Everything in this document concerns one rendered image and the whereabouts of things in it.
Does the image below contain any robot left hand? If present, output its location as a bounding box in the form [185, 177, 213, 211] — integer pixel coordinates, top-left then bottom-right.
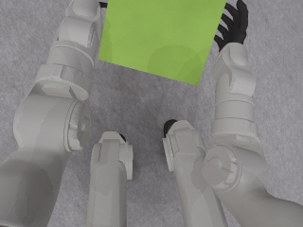
[99, 2, 108, 8]

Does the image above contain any robot right shin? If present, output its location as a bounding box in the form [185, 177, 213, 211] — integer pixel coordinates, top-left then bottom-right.
[168, 120, 207, 153]

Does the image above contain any right robot forearm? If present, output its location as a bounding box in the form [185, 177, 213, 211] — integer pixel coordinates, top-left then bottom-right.
[210, 43, 266, 161]

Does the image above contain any robot left upper arm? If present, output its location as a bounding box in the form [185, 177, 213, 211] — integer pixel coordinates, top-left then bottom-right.
[0, 94, 92, 227]

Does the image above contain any carton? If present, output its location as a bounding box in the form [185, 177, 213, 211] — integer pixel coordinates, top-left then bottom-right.
[98, 0, 227, 86]

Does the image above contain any left robot forearm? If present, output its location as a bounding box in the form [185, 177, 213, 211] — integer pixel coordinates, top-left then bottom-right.
[13, 0, 103, 141]

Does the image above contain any robot right upper arm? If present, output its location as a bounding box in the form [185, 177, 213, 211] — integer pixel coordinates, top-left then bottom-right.
[202, 143, 303, 227]

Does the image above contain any robot right foot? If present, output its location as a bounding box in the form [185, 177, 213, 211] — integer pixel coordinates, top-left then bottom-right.
[163, 119, 178, 138]

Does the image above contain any robot right hand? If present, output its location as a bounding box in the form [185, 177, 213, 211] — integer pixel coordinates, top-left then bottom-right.
[213, 0, 249, 53]

